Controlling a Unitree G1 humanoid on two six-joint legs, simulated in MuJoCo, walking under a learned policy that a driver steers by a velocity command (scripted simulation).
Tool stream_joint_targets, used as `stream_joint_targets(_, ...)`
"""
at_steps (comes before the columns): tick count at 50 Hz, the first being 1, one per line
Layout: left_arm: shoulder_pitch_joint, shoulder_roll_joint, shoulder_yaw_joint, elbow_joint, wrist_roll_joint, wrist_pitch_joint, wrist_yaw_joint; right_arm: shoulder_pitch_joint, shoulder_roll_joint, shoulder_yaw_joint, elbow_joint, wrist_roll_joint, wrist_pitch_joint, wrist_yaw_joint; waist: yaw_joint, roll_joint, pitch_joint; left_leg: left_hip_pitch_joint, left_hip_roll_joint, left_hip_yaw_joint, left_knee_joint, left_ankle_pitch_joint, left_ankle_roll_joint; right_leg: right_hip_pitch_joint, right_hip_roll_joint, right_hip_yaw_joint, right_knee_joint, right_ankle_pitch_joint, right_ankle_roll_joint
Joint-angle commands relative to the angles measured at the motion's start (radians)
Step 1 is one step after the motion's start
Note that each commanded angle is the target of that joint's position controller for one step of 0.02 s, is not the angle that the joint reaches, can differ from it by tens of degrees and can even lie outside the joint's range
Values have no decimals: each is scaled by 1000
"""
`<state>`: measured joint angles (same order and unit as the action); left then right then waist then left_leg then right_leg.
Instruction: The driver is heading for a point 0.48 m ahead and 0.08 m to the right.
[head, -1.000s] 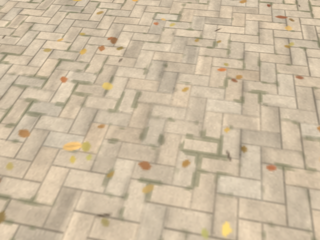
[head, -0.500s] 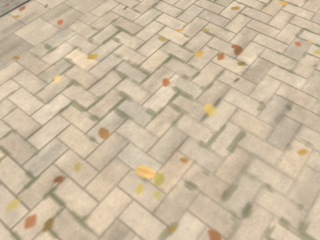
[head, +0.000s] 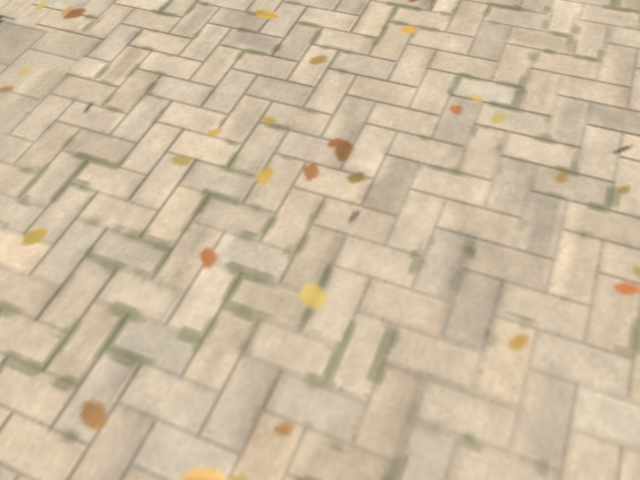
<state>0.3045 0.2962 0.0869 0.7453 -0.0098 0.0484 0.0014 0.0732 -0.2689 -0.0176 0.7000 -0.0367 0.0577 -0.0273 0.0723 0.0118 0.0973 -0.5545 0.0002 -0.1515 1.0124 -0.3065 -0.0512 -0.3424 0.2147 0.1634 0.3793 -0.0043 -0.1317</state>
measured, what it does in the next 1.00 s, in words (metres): walks ahead, turning right: left foot, then right foot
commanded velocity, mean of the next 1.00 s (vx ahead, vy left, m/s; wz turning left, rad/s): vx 0.01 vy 0.00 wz -0.72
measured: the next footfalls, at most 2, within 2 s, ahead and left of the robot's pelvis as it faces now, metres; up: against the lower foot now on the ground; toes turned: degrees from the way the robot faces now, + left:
left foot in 0.42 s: +0.19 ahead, +0.14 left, +0.00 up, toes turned -36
right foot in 0.90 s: +0.04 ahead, -0.01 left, +0.00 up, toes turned -42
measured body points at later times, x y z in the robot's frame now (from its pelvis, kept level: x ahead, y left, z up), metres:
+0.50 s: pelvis +0.08 +0.08 +0.01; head +0.12 +0.08 +0.46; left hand +0.31 +0.32 -0.10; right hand +0.10 -0.26 -0.07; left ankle +0.15 +0.16 -0.73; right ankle +0.06 -0.01 -0.69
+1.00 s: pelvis +0.09 +0.07 +0.01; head +0.09 +0.04 +0.46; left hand +0.38 +0.13 -0.10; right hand -0.08 -0.15 -0.14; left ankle +0.15 +0.17 -0.71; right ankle +0.01 +0.01 -0.73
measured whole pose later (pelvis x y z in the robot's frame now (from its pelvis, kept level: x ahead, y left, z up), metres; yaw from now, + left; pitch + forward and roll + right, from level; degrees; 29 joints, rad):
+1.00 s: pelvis +0.09 +0.07 +0.01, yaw -42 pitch -1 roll +0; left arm 0.09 0.23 -0.01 0.78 0.02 0.04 0.02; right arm 0.32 -0.29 -0.03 0.83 0.00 0.05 0.00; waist -0.07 0.05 0.07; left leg -0.30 0.02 0.02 0.75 -0.49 0.01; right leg -0.16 0.04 -0.01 0.44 -0.27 -0.05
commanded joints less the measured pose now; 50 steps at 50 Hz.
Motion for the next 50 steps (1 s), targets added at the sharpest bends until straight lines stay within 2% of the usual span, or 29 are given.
stream_joint_targets(1, 35, 179, 54, -58, 0, 8, 8, 36, -114, -37, -36, 4, -5, -6, -5, -116, -139, -60, -22, 21, -53, 41, -16, 195, -235, 389, -188, -406, 126)
stream_joint_targets(4, 41, 186, 59, -53, 5, 10, 8, 15, -130, -42, -30, 5, -20, -9, 12, -124, -139, -94, -27, -4, -97, 44, -9, 261, -233, 438, -172, -406, 111)
stream_joint_targets(9, 28, 204, 61, -50, 15, 5, 6, 3, -163, -45, -19, 11, -39, -12, 8, -139, -139, -85, -51, -30, -170, 8, 15, 302, -231, 518, -132, -328, 69)
stream_joint_targets(15, -4, 242, 62, -48, 27, 4, -2, 8, -201, -45, -10, 26, -57, -16, -14, -135, -142, 73, -101, -40, -306, -34, 40, 235, -217, 609, -80, -157, 17)
stream_joint_targets(17, -35, 248, 60, -51, 31, 4, -7, 22, -207, -44, -8, 34, -62, -21, -28, -135, -137, 184, -118, -36, -400, -26, 42, 173, -197, 632, -81, -161, 28)
stream_joint_targets(19, -77, 237, 54, -54, 30, 0, -14, 53, -218, -46, -4, 40, -67, -34, -58, -135, -123, 359, -112, -41, -575, 22, 44, 65, -147, 640, -88, -295, 76)
stream_joint_targets(20, -63, 220, 49, -43, 23, -7, -15, 48, -227, -48, -5, 42, -70, -45, -62, -78, -127, 472, -72, -49, -704, 97, 50, -5, -87, 590, -47, -491, 121)
stream_joint_targets(21, -1, 189, 40, -32, 14, -17, -11, 47, -271, -58, -26, 42, -65, -54, -46, 5, -189, 573, 73, -162, -774, -27, 83, -52, -27, 473, 78, -611, 165)
stream_joint_targets(22, 34, 148, 35, -45, -6, -22, -6, 23, -347, -67, -59, 31, -59, -54, -39, 173, -247, 591, 327, -400, -838, -129, 185, -112, 77, 220, 385, -605, 201)
stream_joint_targets(23, -19, 242, 52, -45, 29, -25, -3, -41, -318, -59, -65, 12, -51, -46, -49, 105, -160, 453, 349, -406, -859, -60, 248, -200, 31, 85, 563, -529, 208)
stream_joint_targets(24, -46, 257, 54, -51, 43, -20, -10, -35, -255, -48, -56, 13, -47, -41, -43, 94, -135, 395, 321, -301, -813, 69, 263, -175, -42, 57, 663, -469, 202)
stream_joint_targets(25, -20, 234, 48, -38, 47, -10, -19, -48, -215, -38, -58, 19, -44, -34, -33, 77, -114, 367, 259, -176, -775, 166, 243, -171, -61, 29, 749, -418, 190)
stream_joint_targets(26, 8, 215, 43, -25, 44, 4, -29, -49, -201, -30, -68, 21, -40, -30, -29, 85, -105, 357, 219, -97, -760, 221, 231, -180, -67, 1, 827, -391, 186)
stream_joint_targets(28, 6, 205, 35, -22, 27, 20, -46, -20, -181, -21, -78, 16, -35, -27, -45, 92, -87, 382, 195, -8, -738, 321, 233, -217, -105, -52, 877, -369, 189)
stream_joint_targets(30, -48, 186, 24, -39, 18, 25, -53, 47, -186, -26, -64, 10, -36, -23, -80, 104, -71, 458, 192, 37, -725, 371, 229, -265, -142, -83, 809, -357, 198)
stream_joint_targets(33, -94, 155, 9, -51, 18, 27, -54, 139, -198, -40, -32, 9, -43, -12, -112, 134, -92, 538, 222, 36, -687, 534, 245, -259, -159, -103, 711, -399, 210)
stream_joint_targets(39, -135, 100, -20, -53, 12, 31, -41, 136, -194, -53, -12, 11, -55, 14, -94, 172, -138, 484, 248, 85, -635, 629, 260, -60, -162, -151, 461, -440, 167)
stream_joint_targets(42, -141, 92, -31, -46, 10, 27, -28, 159, -202, -57, 12, 14, -47, 23, -98, 201, -148, 469, 253, 81, -588, 662, 258, 44, -148, -182, 293, -444, 138)
stream_joint_targets(43, -123, 85, -35, -37, 12, 22, -24, 162, -204, -58, 21, 20, -42, 24, -81, 191, -148, 456, 247, 88, -556, 657, 243, 98, -147, -187, 181, -385, 125)
stream_joint_targets(44, -93, 70, -43, -19, 22, 12, -16, 167, -187, -51, 34, 28, -37, 25, -57, 162, -143, 393, 228, 95, -520, 620, 207, 210, -159, -172, -32, -231, 107)
stream_joint_targets(45, -78, 86, -48, -5, 41, 0, -6, 214, -131, -32, 50, 32, -40, 29, -57, 66, -174, 280, 197, 111, -482, 459, 143, 393, -260, -58, -174, -80, 86)
stream_joint_targets(46, -66, 114, -61, -8, 56, -9, 5, 291, -1, 6, 32, 17, -45, 41, -95, -203, -247, 102, 119, 178, -347, -159, 79, 600, -574, 233, -146, 261, 47)
stream_joint_targets(47, -117, 135, -56, -3, 30, -18, 25, 256, -48, -5, 50, 30, -28, 27, -63, -215, -185, 229, 60, 148, -320, -289, 68, 299, -597, 131, -64, 401, -85)
stream_joint_targets(48, -174, 112, -58, -3, 33, -22, 27, 226, -122, -26, 50, 44, -18, 24, -74, -158, -130, 210, 42, 119, -237, -267, 69, 294, -534, 61, -58, 372, -92)
stream_joint_targets(49, -199, 120, -56, 1, 31, -22, 32, 212, -156, -45, 55, 45, -16, 26, -74, -167, -88, 153, 19, 124, -151, -237, 67, 281, -497, 3, -54, 365, -76)
stream_joint_targets(50, -209, 131, -51, 0, 34, -13, 37, 241, -182, -60, 73, 41, -13, 28, -85, -157, -80, 119, 6, 132, -69, -207, 58, 291, -464, -47, -47, 389, -57)
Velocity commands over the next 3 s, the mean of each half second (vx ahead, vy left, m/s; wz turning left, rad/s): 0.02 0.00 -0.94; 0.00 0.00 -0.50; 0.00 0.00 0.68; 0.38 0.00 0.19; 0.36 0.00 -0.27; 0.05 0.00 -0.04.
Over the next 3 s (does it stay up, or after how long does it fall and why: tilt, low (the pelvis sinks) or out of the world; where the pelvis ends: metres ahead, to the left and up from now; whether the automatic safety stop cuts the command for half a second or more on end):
stays up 0.58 -0.18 0.01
